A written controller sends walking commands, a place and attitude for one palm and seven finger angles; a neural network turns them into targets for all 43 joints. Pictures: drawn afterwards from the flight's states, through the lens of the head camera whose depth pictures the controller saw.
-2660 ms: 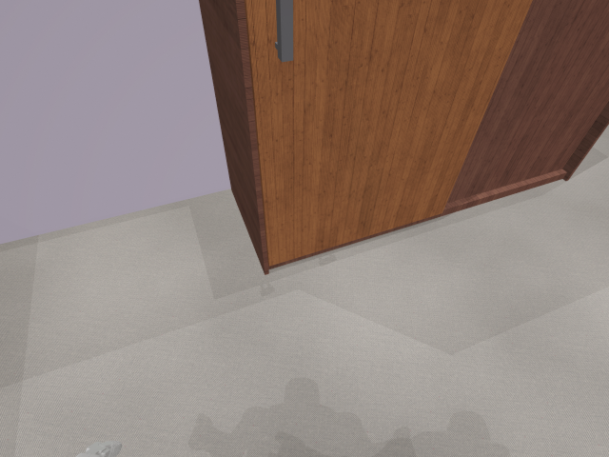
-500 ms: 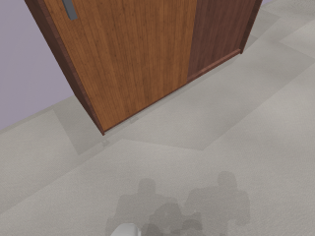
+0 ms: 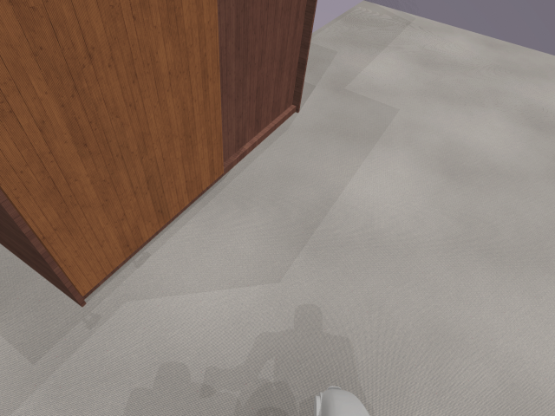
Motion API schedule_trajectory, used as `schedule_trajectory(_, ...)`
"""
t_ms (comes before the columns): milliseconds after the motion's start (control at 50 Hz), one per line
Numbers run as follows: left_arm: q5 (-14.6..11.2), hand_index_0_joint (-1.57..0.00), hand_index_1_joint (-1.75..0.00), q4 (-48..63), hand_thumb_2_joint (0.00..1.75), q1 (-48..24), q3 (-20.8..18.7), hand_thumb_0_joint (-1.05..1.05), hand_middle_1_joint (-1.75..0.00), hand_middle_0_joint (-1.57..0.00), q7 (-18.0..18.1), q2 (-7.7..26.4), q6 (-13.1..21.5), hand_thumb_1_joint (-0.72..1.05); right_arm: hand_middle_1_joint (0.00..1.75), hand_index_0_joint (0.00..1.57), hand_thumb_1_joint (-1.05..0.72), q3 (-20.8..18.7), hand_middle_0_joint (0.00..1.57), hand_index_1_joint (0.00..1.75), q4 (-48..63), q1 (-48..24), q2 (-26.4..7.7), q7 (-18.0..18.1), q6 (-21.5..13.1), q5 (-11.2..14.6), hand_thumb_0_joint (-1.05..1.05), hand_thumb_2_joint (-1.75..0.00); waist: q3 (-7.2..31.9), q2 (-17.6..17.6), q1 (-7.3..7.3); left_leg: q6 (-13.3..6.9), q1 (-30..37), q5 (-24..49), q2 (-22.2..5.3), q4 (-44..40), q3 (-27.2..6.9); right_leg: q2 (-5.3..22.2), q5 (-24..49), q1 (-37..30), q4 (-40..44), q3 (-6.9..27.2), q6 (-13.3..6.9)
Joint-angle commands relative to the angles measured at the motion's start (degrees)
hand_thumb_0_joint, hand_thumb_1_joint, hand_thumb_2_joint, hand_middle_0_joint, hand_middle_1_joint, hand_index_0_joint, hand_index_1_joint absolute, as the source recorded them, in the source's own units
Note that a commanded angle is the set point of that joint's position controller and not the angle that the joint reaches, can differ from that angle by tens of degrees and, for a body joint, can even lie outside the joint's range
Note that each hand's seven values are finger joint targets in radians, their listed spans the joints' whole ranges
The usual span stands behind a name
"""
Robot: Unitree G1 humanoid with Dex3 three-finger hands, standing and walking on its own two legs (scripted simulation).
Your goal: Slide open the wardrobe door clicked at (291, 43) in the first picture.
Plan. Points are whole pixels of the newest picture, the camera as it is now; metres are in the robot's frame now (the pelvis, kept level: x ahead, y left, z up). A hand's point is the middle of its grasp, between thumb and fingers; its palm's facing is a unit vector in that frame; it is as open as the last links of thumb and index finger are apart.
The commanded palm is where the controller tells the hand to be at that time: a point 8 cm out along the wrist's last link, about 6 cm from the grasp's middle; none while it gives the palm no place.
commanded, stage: walk to a spot facing it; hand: left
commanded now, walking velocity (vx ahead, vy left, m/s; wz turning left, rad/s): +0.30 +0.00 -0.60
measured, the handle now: out of the picture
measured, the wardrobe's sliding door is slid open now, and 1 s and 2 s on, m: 0.00 0.00 0.00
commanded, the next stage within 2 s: turn to face it in 1.02 s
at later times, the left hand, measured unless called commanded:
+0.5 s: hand (230, 326) +0.31 +0.10 -0.17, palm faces -0.25 -0.94 -0.21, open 7.2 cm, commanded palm none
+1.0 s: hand (248, 246) +0.50 +0.08 -0.18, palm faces -0.45 -0.88 -0.15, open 7.4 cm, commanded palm none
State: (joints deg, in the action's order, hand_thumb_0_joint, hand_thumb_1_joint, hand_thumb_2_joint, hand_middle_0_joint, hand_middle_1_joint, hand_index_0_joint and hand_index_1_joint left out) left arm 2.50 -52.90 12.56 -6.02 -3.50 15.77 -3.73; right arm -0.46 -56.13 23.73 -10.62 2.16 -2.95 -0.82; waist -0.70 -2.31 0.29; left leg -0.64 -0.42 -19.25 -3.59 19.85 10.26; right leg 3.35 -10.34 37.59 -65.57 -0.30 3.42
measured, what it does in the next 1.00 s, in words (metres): walks ahead, turning right: right foot, then left foot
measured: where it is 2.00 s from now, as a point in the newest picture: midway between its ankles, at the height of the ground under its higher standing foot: (309, 357)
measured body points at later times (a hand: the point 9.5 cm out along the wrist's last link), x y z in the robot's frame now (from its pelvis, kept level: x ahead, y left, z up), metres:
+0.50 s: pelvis +0.18 -0.07 -0.01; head +0.20 -0.07 +0.44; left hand +0.32 +0.15 -0.15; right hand +0.17 -0.31 -0.15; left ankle +0.27 +0.08 -0.68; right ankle +0.18 -0.14 -0.74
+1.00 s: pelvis +0.37 -0.06 +0.00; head +0.41 -0.05 +0.45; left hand +0.53 +0.13 -0.17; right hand +0.26 -0.29 -0.14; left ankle +0.37 +0.04 -0.74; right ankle +0.34 -0.21 -0.67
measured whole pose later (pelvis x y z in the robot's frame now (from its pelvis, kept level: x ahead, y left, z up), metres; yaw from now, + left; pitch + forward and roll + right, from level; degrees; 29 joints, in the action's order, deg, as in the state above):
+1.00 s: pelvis +0.37 -0.06 +0.00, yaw -31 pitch +0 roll -2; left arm 2.0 -55.6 13.2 -5.9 -2.3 12.1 -2.9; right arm -2.4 -56.8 16.5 -10.3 2.1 -2.6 -1.0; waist -3.8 -2.1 -0.6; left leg -0.5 -6.3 -18.4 -6.5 25.4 16.8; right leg 4.7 -13.8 33.8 -58.7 -4.6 2.7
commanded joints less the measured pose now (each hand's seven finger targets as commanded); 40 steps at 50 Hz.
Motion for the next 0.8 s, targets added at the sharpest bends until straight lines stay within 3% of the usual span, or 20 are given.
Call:
schedule_trajectory(0,-0.58,-0.2,-0.3,6.68,0.9,-12.95,1.8,0.0,-0.3,-0.2,-0.79,-1.49,2.34,0.9,0.3,0.2,-0.9,-2.11,0.2,0.3,-0.25,6.83,-8.25,0.39,-1.72,-0.6,0.0,-0.9,-8.34,9.84,3.51,-5.77,5.48,26.56,-15.2,-6.44,-5.32,1.75,-0.71,10.41,8.93,-4.29,-0.79)
schedule_trajectory(80,-0.86,-0.2,-0.3,7.33,0.9,-18.08,2.42,0.0,-0.3,-0.2,-0.84,-2.48,3.02,0.9,0.3,0.2,-0.9,-2.35,0.2,0.3,-2.31,8.59,-8.43,0.16,-1.36,-1.11,0.0,-0.9,-9.23,11.11,4.56,-5.25,5.08,34.2,-15.79,-4.39,-0.18,-0.04,-2.77,2.73,21.09,-7.63,-3.32)
schedule_trajectory(120,-0.79,-0.2,-0.3,6.24,0.9,-14.73,2.27,0.0,-0.3,-0.2,-0.47,-1.29,3.56,0.9,0.3,0.2,-0.9,-2.74,0.2,0.3,-2.79,8.22,-9.47,-0.03,-1.3,-0.97,0.0,-0.9,-5.55,11.42,2.57,-4.48,6.13,51.75,-16.0,2.72,2.72,-3.48,-6.27,-5.56,25.41,-10.36,-5.58)
schedule_trajectory(160,-0.64,-0.2,-0.3,2.79,0.9,-3.09,1.08,0.0,-0.3,-0.2,0.14,1.34,4.75,0.9,0.3,0.2,-0.9,-3.31,0.2,0.3,-2.01,5.96,-11.26,-0.19,-1.2,-0.36,0.0,-0.9,1.93,10.97,-3.36,-1.71,1.9,59.6,-14.75,18.75,5.66,-6.55,-4.15,-24.11,31.99,-11.6,-7.88)
schedule_trajectory(180,-0.51,-0.2,-0.3,-0.1,0.9,6.37,-0.09,0.0,-0.3,-0.2,0.64,5.4,5.63,0.9,0.3,0.2,-0.9,-3.02,0.2,0.3,-0.99,5.14,-10.89,-0.91,-1.16,0.41,0.0,-0.9,8.88,7.52,-7.73,0.85,-11.62,47.89,-14.09,32.36,5.95,-3.07,1.1,-44.96,34.87,-7.36,-10.13)
schedule_trajectory(200,-1.06,-0.2,-0.3,-1.49,0.9,13.6,-1.54,0.0,-0.3,-0.2,1.68,12.24,6.04,0.9,0.3,0.2,-0.9,-2.29,0.2,0.3,1.03,6.11,-6.26,-1.31,-1.27,1.44,0.0,-0.9,16.84,-4.16,-9.2,4.07,-31.08,-5.48,-5.22,52.1,5.13,15.95,4.17,-61.54,37.93,19.78,-17.37)
schedule_trajectory(220,-2.61,-0.2,-0.3,-1.98,0.9,15.33,-2.05,0.0,-0.3,-0.2,2.53,15.11,5.45,0.9,0.3,0.2,-0.9,-2.47,0.2,0.3,3.89,-0.45,-5.6,-0.59,-1.41,1.19,0.0,-0.9,16.2,-3.84,-9.74,3.27,-39.0,-15.84,-2.9,64.5,-3.2,23.6,14.27,-58.59,43.58,33.92,-21.24)
schedule_trajectory(240,-2.53,-0.2,-0.3,-0.67,0.9,11.52,-1.8,0.0,-0.3,-0.2,2.87,13.54,5.22,0.9,0.3,0.2,-0.9,-3.07,0.2,0.3,4.21,-1.86,-6.56,-0.65,-1.61,0.69,0.0,-0.9,13.11,-1.98,-8.16,2.38,-38.69,-8.59,-5.2,64.14,-8.21,20.5,6.02,-50.27,45.85,28.3,-20.16)
schedule_trajectory(260,-2.44,-0.2,-0.3,0.58,0.9,6.19,-1.08,0.0,-0.3,-0.2,3.1,10.78,5.15,0.9,0.3,0.2,-0.9,-3.23,0.2,0.3,4.01,-2.45,-6.25,-0.8,-1.14,0.27,0.0,-0.9,7.68,-1.9,-5.43,2.61,-38.39,-4.56,-7.22,62.98,-9.03,19.3,-2.14,-41.77,48.55,26.11,-18.97)
schedule_trajectory(300,-1.87,-0.2,-0.3,1.76,0.9,-0.05,0.5,0.0,-0.3,-0.2,3.61,5.89,5.87,0.9,0.3,0.2,-0.9,-3.23,0.2,0.3,2.42,-2.77,-5.01,-1.19,0.6,-0.73,0.0,-0.9,0.02,3.16,-1.14,3.12,-32.23,-0.69,-8.82,55.96,-9.0,14.31,-4.5,-24.1,52.14,17.51,-16.1)
schedule_trajectory(340,-1.13,-0.2,-0.3,1.66,0.9,-2.24,0.67,0.0,-0.3,-0.2,3.7,4.68,6.45,0.9,0.3,0.2,-0.9,-3.17,0.2,0.3,0.96,1.73,-3.27,-1.48,1.69,-1.03,0.0,-0.9,1.06,0.73,2.05,3.71,-28.61,0.89,-8.28,49.84,-7.87,10.64,-4.25,-19.08,52.89,11.78,-14.75)
schedule_trajectory(420,-1.04,-0.2,-0.3,0.35,0.9,-0.47,0.53,0.0,-0.3,-0.2,3.38,3.96,7.04,0.9,0.3,0.2,-0.9,-3.55,0.2,0.3,2.78,-2.05,-3.23,-2.34,1.94,-1.15,0.0,-0.9,-0.16,-2.89,2.0,4.58,-29.88,6.28,-6.93,40.57,-6.97,7.45,-8.72,-17.65,54.69,10.29,-14.02)
schedule_trajectory(560,-1.01,-0.2,-0.3,-0.51,0.9,5.48,0.32,0.0,-0.3,-0.2,3.38,5.17,7.22,0.9,0.3,0.2,-0.9,-3.36,0.2,0.3,7.97,-15.71,-3.64,-3.12,0.17,-0.75,0.0,-0.9,-2.53,-3.77,-2.33,3.9,-27.42,4.71,-3.14,21.53,-6.55,8.85,-4.16,-24.06,51.5,15.09,-14.51)
schedule_trajectory(600,-1.15,-0.2,-0.3,-0.5,0.9,5.7,0.14,0.0,-0.3,-0.2,3.27,5.63,6.89,0.9,0.3,0.2,-0.9,-3.47,0.2,0.3,8.37,-16.31,-4.2,-2.9,-0.17,-0.56,0.0,-0.9,-2.61,-4.64,-1.97,3.56,-22.32,4.3,-1.06,16.74,-5.5,8.22,-1.2,-23.9,49.58,15.64,-13.73)
schedule_trajectory(640,-1.46,-0.2,-0.3,0.09,0.9,4.24,-0.07,0.0,-0.3,-0.2,3.31,5.14,6.51,0.9,0.3,0.2,-0.9,-3.84,0.2,0.3,6.63,-10.84,-6.04,-2.14,-0.81,-0.53,0.0,-0.9,-1.05,-1.68,1.05,3.29,-8.46,6.56,-0.28,7.46,-4.91,5.03,1.01,-18.18,41.96,13.55,-11.23)
schedule_trajectory(660,-1.77,-0.2,-0.3,0.73,0.9,4.06,0.23,0.0,-0.3,-0.2,2.98,3.1,6.49,0.9,0.3,0.2,-0.9,-4.64,0.2,0.3,4.65,-4.14,-9.58,-1.34,-1.31,-0.86,0.0,-0.9,2.89,5.07,4.14,1.35,4.02,3.85,-5.6,3.06,-10.94,0.61,2.56,-11.63,30.12,10.08,-8.85)
schedule_trajectory(680,-2.25,-0.2,-0.3,1.58,0.9,5.6,0.81,0.0,-0.3,-0.2,2.26,-0.58,6.57,0.9,0.3,0.2,-0.9,-6.03,0.2,0.3,3.21,2.21,-16.37,-1.08,-1.37,-1.73,0.0,-0.9,7.4,19.96,5.78,-4.53,14.02,1.47,-22.68,-2.05,-29.74,-6.48,-16.47,0.69,11.52,0.71,-5.27)
schedule_trajectory(700,-1.49,-0.2,-0.3,2.07,0.9,4.39,0.52,0.0,-0.3,-0.2,2.37,1.45,6.71,0.9,0.3,0.2,-0.9,-5.47,0.2,0.3,3.29,3.04,-15.64,-0.96,-0.88,-1.24,0.0,-0.9,7.34,18.09,6.46,-7.51,10.57,-2.94,-27.97,-5.98,-34.63,-4.23,-22.45,3.18,0.12,1.53,-4.68)
schedule_trajectory(740,-1.06,-0.2,-0.3,1.48,0.9,0.6,0.04,0.0,-0.3,-0.2,1.6,1.45,6.27,0.9,0.3,0.2,-0.9,-4.06,0.2,0.3,4.39,-3.03,-10.4,-0.77,-1.11,-0.78,0.0,-0.9,-0.77,8.5,4.09,-6.92,-0.82,2.17,-24.11,-7.18,-25.67,0.5,-14.79,4.06,-6.63,1.84,-3.89)
schedule_trajectory(780,-0.69,-0.2,-0.3,0.3,0.9,3.51,0.15,0.0,-0.3,-0.2,1.14,-0.73,4.9,0.9,0.3,0.2,-0.9,-3.01,0.2,0.3,4.25,-7.07,-7.14,-0.55,-1.59,-0.64,0.0,-0.9,-2.83,8.06,0.37,-4.14,-6.03,18.08,-19.4,-5.97,-12.83,2.08,-9.37,0.42,-5.95,0.21,-2.54)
